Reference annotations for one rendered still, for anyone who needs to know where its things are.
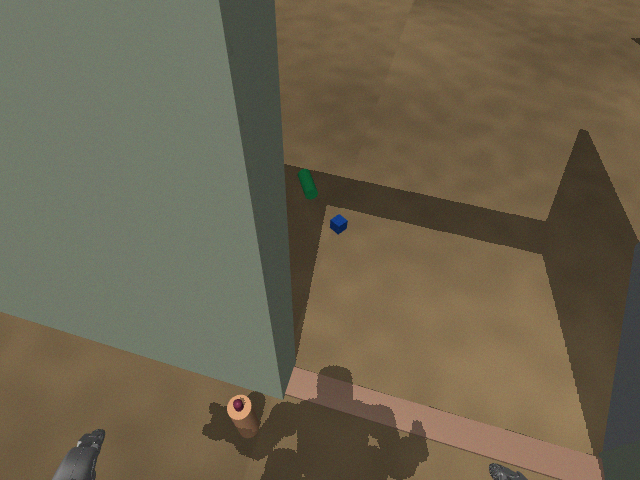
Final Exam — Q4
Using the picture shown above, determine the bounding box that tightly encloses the left robot hand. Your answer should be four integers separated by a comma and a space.
52, 429, 105, 480

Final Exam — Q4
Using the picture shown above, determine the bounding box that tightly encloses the right robot hand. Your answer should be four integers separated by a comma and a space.
489, 463, 528, 480

